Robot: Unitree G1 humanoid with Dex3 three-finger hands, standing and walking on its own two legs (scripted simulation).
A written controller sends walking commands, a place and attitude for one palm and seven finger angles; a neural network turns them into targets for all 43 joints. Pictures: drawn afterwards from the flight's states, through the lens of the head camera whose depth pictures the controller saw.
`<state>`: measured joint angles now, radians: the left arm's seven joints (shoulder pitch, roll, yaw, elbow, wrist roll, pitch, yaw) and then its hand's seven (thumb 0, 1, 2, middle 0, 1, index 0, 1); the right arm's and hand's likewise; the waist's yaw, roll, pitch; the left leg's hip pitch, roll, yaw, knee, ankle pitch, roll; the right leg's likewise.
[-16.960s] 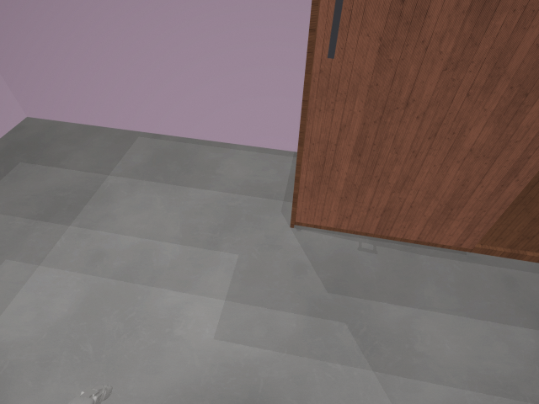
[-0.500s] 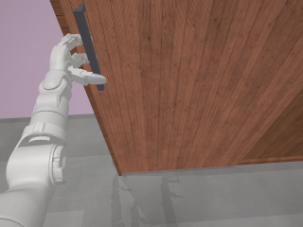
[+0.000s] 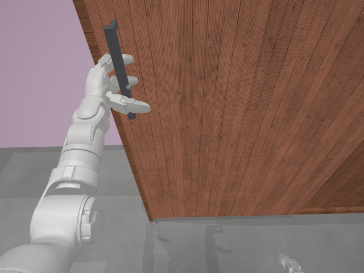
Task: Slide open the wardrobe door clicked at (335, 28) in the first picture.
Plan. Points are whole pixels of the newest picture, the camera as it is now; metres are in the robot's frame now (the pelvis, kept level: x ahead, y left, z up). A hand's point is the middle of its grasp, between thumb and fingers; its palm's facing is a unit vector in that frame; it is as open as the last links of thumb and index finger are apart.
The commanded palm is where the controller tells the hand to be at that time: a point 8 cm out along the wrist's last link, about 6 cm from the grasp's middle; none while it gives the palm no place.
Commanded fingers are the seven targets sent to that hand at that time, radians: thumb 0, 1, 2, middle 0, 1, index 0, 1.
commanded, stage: slide the fingers in behind the handle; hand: left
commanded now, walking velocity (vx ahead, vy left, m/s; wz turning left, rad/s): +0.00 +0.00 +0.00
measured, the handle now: (124, 75) +0.50 +0.15 +0.19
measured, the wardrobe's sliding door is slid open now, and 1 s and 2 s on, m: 0.00 0.00 0.00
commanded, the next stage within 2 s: grip the handle and tug to test in 0.94 s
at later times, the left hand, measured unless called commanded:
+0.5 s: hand (131, 88) +0.44 +0.13 +0.20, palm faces +0.07 -1.00 -0.01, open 14.2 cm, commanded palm +0.41 +0.17 +0.20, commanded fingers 0.00 -0.50 0.30 -0.30 -1.20 -0.30 -1.20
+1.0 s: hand (131, 88) +0.44 +0.13 +0.20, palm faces +0.06 -1.00 +0.00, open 14.4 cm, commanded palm +0.41 +0.17 +0.20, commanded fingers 0.00 -0.50 0.30 -0.30 -1.20 -0.30 -1.20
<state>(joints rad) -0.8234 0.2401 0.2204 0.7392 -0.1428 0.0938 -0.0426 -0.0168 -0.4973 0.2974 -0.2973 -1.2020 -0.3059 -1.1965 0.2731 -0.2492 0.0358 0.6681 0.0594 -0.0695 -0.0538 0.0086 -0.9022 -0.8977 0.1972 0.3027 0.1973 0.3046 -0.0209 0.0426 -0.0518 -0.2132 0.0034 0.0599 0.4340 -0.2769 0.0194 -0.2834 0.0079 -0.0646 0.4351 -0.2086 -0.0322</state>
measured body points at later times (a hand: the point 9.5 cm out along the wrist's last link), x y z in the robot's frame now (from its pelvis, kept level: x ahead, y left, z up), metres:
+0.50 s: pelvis +0.00 +0.00 +0.00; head +0.00 -0.02 +0.45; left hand +0.43 +0.18 +0.20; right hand +0.12 -0.24 -0.12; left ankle -0.03 +0.10 -0.74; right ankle +0.01 -0.10 -0.74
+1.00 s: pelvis +0.00 +0.01 +0.00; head +0.01 -0.01 +0.45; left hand +0.43 +0.18 +0.20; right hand +0.13 -0.24 -0.11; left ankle -0.03 +0.10 -0.74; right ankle +0.01 -0.10 -0.74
